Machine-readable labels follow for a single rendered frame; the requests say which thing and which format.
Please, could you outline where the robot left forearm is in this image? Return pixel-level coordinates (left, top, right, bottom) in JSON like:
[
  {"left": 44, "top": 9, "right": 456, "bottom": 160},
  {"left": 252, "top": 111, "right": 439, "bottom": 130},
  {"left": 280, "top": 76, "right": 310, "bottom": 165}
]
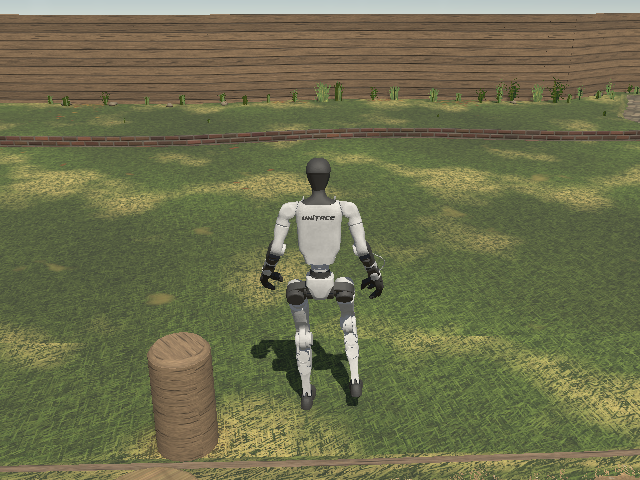
[{"left": 262, "top": 240, "right": 280, "bottom": 276}]

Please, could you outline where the robot left hand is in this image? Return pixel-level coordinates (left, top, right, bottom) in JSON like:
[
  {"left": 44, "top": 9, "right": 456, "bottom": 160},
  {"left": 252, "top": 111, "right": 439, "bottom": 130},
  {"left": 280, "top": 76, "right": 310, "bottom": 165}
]
[{"left": 260, "top": 272, "right": 283, "bottom": 290}]

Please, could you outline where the left robot upper arm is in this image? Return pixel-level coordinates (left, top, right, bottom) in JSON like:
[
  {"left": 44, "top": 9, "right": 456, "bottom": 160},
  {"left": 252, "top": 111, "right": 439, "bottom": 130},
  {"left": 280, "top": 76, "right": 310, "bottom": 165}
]
[{"left": 270, "top": 201, "right": 298, "bottom": 256}]

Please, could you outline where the humanoid robot head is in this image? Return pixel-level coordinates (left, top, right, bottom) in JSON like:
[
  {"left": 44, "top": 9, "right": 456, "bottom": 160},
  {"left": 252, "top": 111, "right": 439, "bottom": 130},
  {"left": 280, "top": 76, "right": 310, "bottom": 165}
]
[{"left": 302, "top": 158, "right": 336, "bottom": 205}]

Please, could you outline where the right robot upper arm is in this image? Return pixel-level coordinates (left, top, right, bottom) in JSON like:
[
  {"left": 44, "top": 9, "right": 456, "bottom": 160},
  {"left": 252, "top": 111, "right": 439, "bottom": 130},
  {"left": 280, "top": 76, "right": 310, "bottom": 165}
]
[{"left": 339, "top": 201, "right": 369, "bottom": 257}]

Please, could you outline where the robot right hand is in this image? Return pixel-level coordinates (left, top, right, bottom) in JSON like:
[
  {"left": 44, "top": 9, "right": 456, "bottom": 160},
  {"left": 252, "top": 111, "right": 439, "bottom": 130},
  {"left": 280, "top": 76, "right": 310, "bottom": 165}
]
[{"left": 361, "top": 276, "right": 384, "bottom": 299}]

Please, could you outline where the robot right shin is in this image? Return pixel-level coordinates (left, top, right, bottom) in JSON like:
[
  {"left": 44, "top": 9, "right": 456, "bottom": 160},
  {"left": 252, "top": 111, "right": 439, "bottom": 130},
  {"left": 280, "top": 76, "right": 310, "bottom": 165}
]
[{"left": 344, "top": 315, "right": 359, "bottom": 384}]

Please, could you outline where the robot right forearm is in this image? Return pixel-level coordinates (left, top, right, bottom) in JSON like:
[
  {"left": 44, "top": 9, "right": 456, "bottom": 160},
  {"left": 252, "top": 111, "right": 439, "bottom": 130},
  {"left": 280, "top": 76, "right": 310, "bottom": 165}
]
[{"left": 359, "top": 241, "right": 381, "bottom": 281}]

